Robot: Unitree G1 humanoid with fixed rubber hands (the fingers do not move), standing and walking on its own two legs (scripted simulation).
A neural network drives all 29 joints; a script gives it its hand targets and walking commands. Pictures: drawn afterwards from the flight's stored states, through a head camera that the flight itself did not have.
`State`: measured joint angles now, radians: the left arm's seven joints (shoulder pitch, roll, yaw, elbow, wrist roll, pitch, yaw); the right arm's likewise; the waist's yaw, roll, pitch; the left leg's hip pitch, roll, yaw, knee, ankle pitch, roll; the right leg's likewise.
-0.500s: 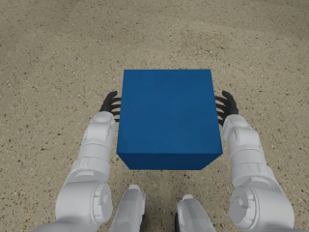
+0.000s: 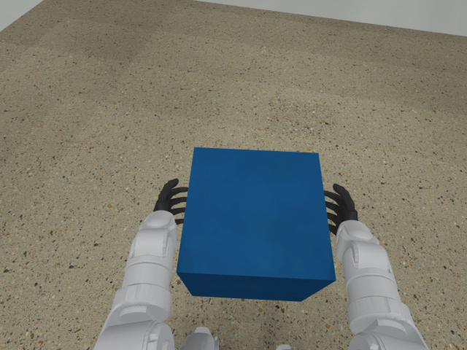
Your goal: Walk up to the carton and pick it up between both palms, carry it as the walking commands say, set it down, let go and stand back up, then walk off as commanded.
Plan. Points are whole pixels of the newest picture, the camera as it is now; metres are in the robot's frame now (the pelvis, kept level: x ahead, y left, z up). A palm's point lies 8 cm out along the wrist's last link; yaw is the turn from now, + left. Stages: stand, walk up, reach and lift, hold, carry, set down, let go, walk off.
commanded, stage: reach and lift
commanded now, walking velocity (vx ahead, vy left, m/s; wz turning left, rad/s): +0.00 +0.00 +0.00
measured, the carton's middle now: (251, 229) +0.37 +0.01 -0.09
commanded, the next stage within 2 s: hold in 1.78 s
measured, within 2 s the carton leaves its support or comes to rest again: neither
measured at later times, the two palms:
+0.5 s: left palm (156, 208) +0.33 +0.17 +0.06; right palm (363, 217) +0.33 -0.16 +0.07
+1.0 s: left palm (155, 204) +0.32 +0.16 +0.09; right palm (381, 214) +0.32 -0.17 +0.10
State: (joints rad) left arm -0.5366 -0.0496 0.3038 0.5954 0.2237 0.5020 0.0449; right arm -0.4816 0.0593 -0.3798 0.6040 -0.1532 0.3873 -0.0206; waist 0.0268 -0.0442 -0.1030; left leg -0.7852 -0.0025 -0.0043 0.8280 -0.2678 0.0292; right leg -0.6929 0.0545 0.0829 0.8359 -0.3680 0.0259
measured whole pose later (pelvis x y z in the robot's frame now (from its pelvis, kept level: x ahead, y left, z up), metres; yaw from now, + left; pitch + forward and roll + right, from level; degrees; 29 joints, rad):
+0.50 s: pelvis +0.01 -0.01 +0.03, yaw +0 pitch +2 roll -1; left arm -0.45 -0.06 0.30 0.52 0.24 0.65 0.03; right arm -0.40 0.07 -0.32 0.52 -0.15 0.57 -0.04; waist 0.03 -0.04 -0.10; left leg -0.44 0.00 0.00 0.62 -0.22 0.02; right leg -0.36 0.04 0.09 0.63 -0.31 0.01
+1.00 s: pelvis +0.01 +0.00 +0.04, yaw +1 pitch -5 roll -1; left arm -0.44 -0.09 0.30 0.45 0.27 0.76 0.03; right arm -0.42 0.07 -0.33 0.49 -0.19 0.69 -0.02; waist 0.00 -0.04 -0.07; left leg -0.27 -0.01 0.00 0.53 -0.18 0.02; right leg -0.18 0.03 0.09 0.53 -0.28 0.01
